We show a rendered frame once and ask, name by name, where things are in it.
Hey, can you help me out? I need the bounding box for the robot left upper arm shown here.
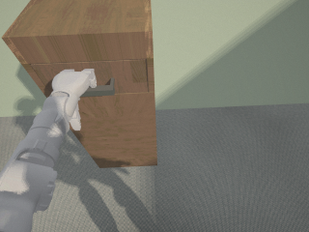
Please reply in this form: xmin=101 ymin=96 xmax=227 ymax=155
xmin=0 ymin=159 xmax=58 ymax=232

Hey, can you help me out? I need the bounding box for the handle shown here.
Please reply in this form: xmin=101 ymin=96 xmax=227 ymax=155
xmin=80 ymin=77 xmax=115 ymax=97

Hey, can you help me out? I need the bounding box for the left robot hand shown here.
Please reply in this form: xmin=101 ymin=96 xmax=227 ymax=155
xmin=51 ymin=69 xmax=97 ymax=131

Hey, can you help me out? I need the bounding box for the cabinet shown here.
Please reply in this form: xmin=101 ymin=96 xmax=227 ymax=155
xmin=2 ymin=0 xmax=157 ymax=168

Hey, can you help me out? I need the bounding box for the drawer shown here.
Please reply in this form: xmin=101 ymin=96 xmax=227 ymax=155
xmin=31 ymin=58 xmax=148 ymax=94

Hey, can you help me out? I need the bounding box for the left robot forearm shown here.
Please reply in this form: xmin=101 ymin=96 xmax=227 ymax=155
xmin=0 ymin=88 xmax=78 ymax=186

